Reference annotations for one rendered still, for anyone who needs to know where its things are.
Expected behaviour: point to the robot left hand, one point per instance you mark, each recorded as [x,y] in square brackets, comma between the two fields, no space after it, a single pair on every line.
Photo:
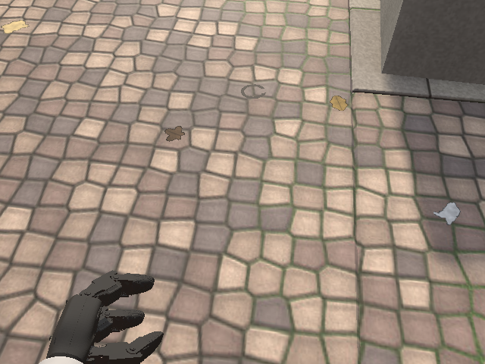
[86,320]

